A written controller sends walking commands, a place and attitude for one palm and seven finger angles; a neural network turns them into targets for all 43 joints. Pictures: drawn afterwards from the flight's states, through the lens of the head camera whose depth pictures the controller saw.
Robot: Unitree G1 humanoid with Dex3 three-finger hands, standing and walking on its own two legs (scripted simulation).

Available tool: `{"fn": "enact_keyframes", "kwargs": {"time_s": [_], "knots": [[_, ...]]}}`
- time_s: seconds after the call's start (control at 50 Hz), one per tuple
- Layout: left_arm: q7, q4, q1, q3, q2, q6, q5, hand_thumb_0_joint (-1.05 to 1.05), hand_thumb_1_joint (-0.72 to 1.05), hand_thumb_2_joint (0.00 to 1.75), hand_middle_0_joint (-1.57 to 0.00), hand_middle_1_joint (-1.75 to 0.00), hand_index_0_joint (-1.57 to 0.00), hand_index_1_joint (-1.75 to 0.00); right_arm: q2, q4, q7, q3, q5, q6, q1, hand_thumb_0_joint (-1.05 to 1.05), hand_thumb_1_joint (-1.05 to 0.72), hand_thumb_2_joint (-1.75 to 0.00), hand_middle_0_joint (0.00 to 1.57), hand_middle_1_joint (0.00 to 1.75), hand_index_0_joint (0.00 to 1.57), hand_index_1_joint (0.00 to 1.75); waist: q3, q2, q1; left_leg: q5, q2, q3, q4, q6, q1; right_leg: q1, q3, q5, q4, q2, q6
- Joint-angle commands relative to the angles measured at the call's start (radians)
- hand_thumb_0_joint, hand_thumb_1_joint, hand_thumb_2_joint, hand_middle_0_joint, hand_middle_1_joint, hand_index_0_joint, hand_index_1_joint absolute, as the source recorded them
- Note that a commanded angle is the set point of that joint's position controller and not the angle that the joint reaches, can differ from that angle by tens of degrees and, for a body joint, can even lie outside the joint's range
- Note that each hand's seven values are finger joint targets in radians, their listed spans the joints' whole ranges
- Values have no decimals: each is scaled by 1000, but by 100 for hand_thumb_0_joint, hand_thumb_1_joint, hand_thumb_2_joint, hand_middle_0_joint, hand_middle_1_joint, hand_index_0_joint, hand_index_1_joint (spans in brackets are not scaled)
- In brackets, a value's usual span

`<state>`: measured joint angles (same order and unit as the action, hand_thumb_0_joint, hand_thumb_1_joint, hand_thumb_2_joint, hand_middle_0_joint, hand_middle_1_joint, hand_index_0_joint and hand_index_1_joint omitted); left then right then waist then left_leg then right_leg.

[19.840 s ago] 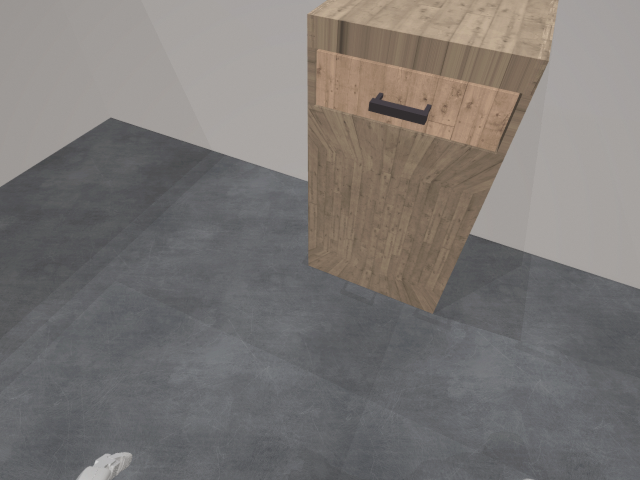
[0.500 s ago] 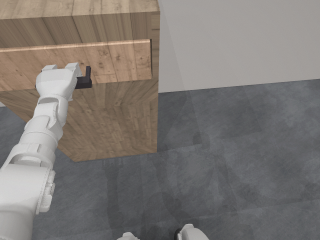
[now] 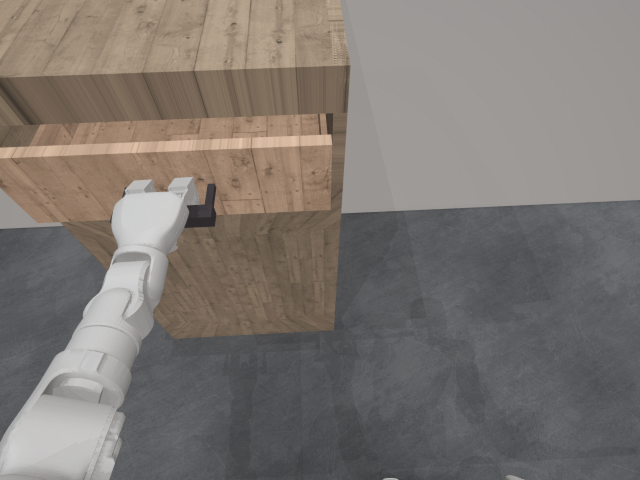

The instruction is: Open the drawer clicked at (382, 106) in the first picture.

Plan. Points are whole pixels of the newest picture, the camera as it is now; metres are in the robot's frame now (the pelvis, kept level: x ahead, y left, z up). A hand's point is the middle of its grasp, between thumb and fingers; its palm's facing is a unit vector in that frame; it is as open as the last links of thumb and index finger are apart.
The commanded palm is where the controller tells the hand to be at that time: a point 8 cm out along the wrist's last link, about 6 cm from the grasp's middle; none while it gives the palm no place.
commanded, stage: pull the drawer open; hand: left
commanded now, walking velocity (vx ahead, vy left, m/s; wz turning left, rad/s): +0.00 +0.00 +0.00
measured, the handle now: (167, 205) +0.47 +0.22 +0.04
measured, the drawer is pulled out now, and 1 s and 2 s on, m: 0.06 0.17 0.28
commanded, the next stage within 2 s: none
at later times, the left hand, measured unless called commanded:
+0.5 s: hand (159, 279) +0.37 +0.22 +0.01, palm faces -0.02 -0.02 -1.00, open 5.3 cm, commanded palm +0.33 +0.22 +0.06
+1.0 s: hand (152, 315) +0.31 +0.22 +0.01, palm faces +0.00 -0.05 -1.00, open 5.4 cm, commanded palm +0.27 +0.22 +0.06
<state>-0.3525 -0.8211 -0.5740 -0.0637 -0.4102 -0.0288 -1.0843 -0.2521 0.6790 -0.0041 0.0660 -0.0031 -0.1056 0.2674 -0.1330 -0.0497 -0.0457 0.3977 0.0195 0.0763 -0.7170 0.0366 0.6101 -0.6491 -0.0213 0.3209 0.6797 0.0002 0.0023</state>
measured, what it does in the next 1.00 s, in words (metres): stands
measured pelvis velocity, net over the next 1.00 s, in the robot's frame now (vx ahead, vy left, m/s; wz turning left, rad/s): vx -0.01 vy -0.01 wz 0.01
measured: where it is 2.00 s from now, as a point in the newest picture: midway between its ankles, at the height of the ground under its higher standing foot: outside the picture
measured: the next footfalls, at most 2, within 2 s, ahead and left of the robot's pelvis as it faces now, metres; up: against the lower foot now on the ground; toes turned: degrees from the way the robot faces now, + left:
none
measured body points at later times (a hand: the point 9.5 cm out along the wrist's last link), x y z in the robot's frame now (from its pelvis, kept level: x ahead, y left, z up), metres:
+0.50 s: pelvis -0.01 -0.01 +0.00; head +0.05 -0.03 +0.45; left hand +0.36 +0.22 +0.07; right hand +0.09 -0.27 -0.13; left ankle -0.04 +0.09 -0.71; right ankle -0.01 -0.12 -0.71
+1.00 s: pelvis -0.01 -0.01 +0.01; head +0.03 -0.04 +0.45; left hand +0.31 +0.22 +0.07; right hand +0.13 -0.26 -0.12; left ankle -0.04 +0.09 -0.71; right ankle -0.01 -0.12 -0.71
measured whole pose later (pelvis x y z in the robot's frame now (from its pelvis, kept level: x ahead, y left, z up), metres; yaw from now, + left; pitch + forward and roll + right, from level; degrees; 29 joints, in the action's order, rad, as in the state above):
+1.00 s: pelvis -0.01 -0.01 +0.01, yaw +0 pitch +10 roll +0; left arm -0.36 -0.46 -0.18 -0.09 -0.36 0.01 -1.06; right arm -0.25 0.67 -0.03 0.05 -0.01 -0.06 0.19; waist -0.10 -0.05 0.02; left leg 0.36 0.01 0.08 -0.66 0.02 0.47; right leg -0.53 -0.02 0.31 0.66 0.00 -0.02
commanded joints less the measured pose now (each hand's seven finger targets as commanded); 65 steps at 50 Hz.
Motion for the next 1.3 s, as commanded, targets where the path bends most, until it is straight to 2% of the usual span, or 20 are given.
{"fn": "enact_keyframes", "kwargs": {"time_s": [0.0, 0.1, 0.14, 0.22, 0.3, 0.34, 0.38, 0.44, 0.52, 0.54, 0.56, 0.6, 0.64, 0.7, 0.74, 0.84, 0.96, 1.04, 1.1, 1.28], "knots": [[-26, 148, -171, 97, -206, 25, 26, 0, 90, 90, -40, -135, -40, -135, -150, -78, -16, 48, 0, 20, 80, 0, -90, -90, 20, 30, 20, 30, -364, 39, 23, -592, -21, -42, 39, -5, -216, 268, -3, -452, -25, 41, -32], [-24, 189, -151, 93, -201, 13, 28, 0, 90, 90, -40, -135, -40, -135, -147, -88, -25, 44, -4, 27, 52, 0, -90, -90, 20, 30, 20, 30, -321, 52, 26, -535, -28, -38, 58, -3, -198, 281, 1, -440, -38, 38, -33], [-27, 235, -121, 119, -221, 6, 28, 0, 90, 90, -40, -135, -40, -135, -147, -98, -24, 46, -4, 29, 42, 0, -90, -90, 20, 30, 20, 30, -354, 35, 42, -565, -29, -41, 58, -4, -212, 305, 4, -450, -34, 38, -37], [-36, 254, -83, 70, -157, 8, 23, 0, 90, 90, -40, -135, -40, -135, -140, -98, -23, 45, -7, 37, 26, 0, -90, -90, 20, 30, 20, 30, -310, 40, 31, -525, -28, -40, 66, -6, -216, 276, -3, -418, -42, 39, -36], [-43, 284, -56, 68, -149, 13, 25, 0, 90, 90, -40, -135, -40, -135, -139, -100, -24, 47, -8, 45, 13, 0, -90, -90, 20, 30, 20, 30, -314, 49, 39, -490, -31, -39, 73, -6, -222, 285, 1, -393, -49, 38, -37], [-45, 288, -54, 96, -183, 14, 27, 0, 90, 90, -40, -135, -40, -135, -143, -95, -29, 46, -7, 45, 3, 0, -90, -90, 20, 30, 20, 30, -312, 62, 40, -465, -35, -37, 80, -6, -210, 306, 5, -396, -53, 37, -39], [-43, 282, -45, 63, -148, 22, 26, 0, 90, 90, -40, -135, -40, -135, -138, -99, -30, 41, -11, 49, -8, 0, -90, -90, 20, 30, 20, 30, -276, 56, 36, -423, -37, -36, 89, -8, -205, 285, 1, -361, -57, 36, -38], [-45, 316, -38, 79, -166, 18, 28, 0, 90, 90, -40, -135, -40, -135, -140, -100, -33, 42, -10, 54, -21, 0, -90, -90, 20, 30, 20, 30, -295, 48, 45, -421, -38, -38, 92, -7, -218, 300, 6, -352, -61, 37, -42], [-42, 333, 18, 52, -126, 17, 34, 0, 90, 90, -40, -135, -40, -135, -132, -108, -34, 38, -11, 63, -41, 0, -90, -90, 20, 30, 20, 30, -267, 59, 50, -396, -41, -35, 102, -6, -216, 300, 5, -343, -67, 35, -40], [-41, 337, 34, 83, -153, 17, 35, 0, 90, 90, -40, -135, -40, -135, -135, -110, -36, 38, -12, 63, -44, 0, -90, -90, 20, 30, 20, 30, -280, 71, 58, -403, -40, -37, 102, -7, -217, 313, 5, -340, -66, 36, -42], [-38, 347, 43, 52, -123, 17, 36, 0, 90, 90, -40, -135, -40, -135, -130, -115, -35, 35, -12, 65, -50, 0, -90, -90, 20, 30, 20, 30, -269, 54, 55, -391, -41, -35, 105, -7, -219, 304, 7, -333, -68, 34, -40], [-38, 346, 58, 66, -135, 18, 37, 0, 90, 90, -40, -135, -40, -135, -131, -114, -38, 34, -13, 70, -57, 0, -90, -90, 20, 30, 20, 30, -241, 78, 59, -366, -43, -33, 108, -6, -205, 303, 7, -322, -73, 34, -39], [-40, 372, 71, 83, -152, 16, 35, 0, 90, 90, -40, -135, -40, -135, -133, -118, -39, 34, -13, 70, -68, 0, -90, -90, 20, 30, 20, 30, -254, 74, 64, -369, -43, -35, 111, -8, -212, 314, 9, -318, -74, 34, -42], [-43, 399, 84, 55, -120, 18, 31, 0, 90, 90, -40, -135, -40, -135, -127, -120, -38, 32, -10, 77, -77, 0, -90, -90, 20, 30, 20, 30, -246, 52, 65, -368, -42, -33, 112, -9, -225, 297, 7, -312, -72, 33, -42], [-43, 408, 132, 88, -150, 25, 30, 0, 90, 90, -40, -135, -40, -135, -131, -125, -37, 31, -12, 75, -85, 0, -90, -90, 20, 30, 20, 30, -255, 61, 77, -390, -43, -36, 113, -12, -224, 321, 10, -328, -70, 34, -45], [-41, 461, 177, 60, -110, 38, 37, 0, 90, 90, -40, -135, -40, -135, -126, -133, -37, 27, -13, 80, -110, 0, -90, -90, 20, 30, 20, 30, -217, 75, 68, -374, -42, -36, 115, -13, -230, 305, 6, -313, -77, 34, -42], [-37, 549, 309, 47, -81, 54, 43, 0, 90, 90, -40, -135, -40, -135, -117, -152, -32, 24, -9, 85, -131, 0, -90, -90, 20, 30, 20, 30, -245, 43, 95, -441, -38, -35, 115, -17, -262, 330, 5, -356, -66, 31, -43], [-36, 596, 373, 86, -109, 60, 48, 0, 90, 90, -40, -135, -40, -135, -118, -157, -33, 20, -7, 85, -157, 0, -90, -90, 20, 30, 20, 30, -228, 86, 100, -421, -39, -36, 118, -17, -251, 346, 10, -358, -72, 32, -42], [-39, 666, 420, 59, -80, 59, 47, 0, 90, 90, -40, -135, -40, -135, -112, -166, -27, 17, -3, 89, -169, 0, -90, -90, 20, 30, 20, 30, -218, 51, 102, -448, -36, -39, 116, -19, -267, 333, 6, -365, -65, 30, -42], [-39, 703, 508, 105, -120, 79, 43, 0, 90, 90, -40, -135, -40, -135, -104, -164, -35, 5, 3, 89, -202, 0, -90, -90, 20, 30, 20, 30, -172, 75, 113, -365, -44, -34, 126, -21, -244, 348, 14, -335, -75, 28, -42]]}}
